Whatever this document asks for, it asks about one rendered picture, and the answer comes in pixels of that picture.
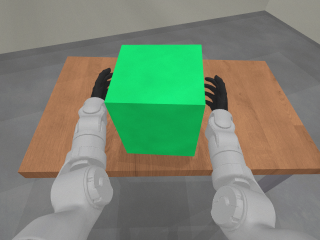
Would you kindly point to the right robot upper arm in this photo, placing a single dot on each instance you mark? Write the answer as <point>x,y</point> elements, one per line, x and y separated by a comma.
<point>245,214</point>

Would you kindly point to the right robot forearm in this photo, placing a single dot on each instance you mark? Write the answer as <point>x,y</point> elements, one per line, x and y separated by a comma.
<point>225,153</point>

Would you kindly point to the left robot forearm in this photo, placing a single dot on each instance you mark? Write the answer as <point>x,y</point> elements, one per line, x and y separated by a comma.
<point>89,139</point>

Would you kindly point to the left robot hand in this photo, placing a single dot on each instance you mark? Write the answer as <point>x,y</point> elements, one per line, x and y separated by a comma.
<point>100,88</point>

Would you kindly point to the table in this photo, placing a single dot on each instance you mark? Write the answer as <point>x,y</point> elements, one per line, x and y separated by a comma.
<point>273,140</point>

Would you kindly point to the left robot upper arm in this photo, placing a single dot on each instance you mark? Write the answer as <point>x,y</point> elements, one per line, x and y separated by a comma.
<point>78,198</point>

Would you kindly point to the carton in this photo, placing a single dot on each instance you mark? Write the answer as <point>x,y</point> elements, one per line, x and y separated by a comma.
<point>156,98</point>

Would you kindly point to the right robot hand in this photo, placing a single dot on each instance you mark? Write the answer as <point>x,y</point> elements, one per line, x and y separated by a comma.
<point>219,98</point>

